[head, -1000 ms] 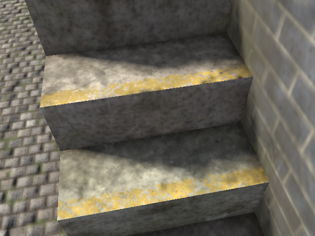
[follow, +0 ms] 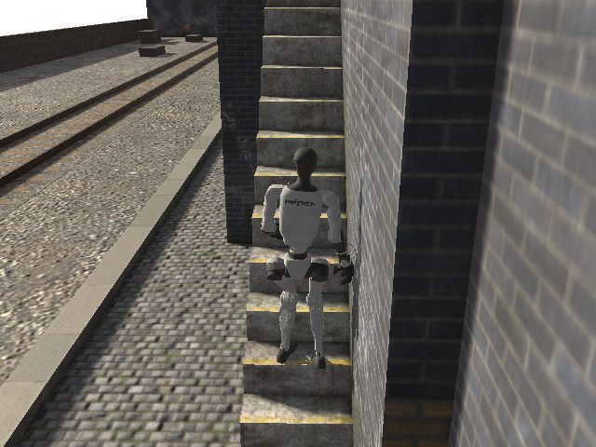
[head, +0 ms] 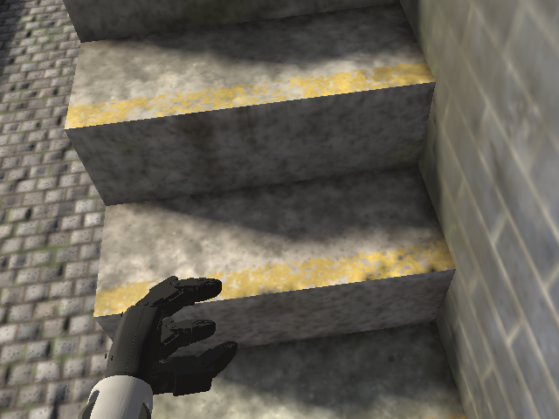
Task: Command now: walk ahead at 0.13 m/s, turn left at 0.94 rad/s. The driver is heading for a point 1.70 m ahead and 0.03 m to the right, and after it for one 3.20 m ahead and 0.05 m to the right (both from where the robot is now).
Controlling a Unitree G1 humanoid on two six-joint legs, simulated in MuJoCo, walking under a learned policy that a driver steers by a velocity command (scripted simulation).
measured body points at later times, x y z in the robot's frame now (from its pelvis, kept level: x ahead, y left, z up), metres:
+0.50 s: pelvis -0.02 +0.09 -0.16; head -0.04 +0.13 +0.28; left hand +0.08 +0.38 -0.27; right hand +0.13 -0.10 -0.27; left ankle -0.11 +0.20 -0.90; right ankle -0.03 -0.02 -0.48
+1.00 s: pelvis -0.07 +0.06 -0.14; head -0.06 +0.08 +0.31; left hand +0.15 +0.29 -0.19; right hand +0.10 -0.16 -0.25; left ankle -0.11 +0.19 -0.90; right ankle -0.06 -0.03 -0.69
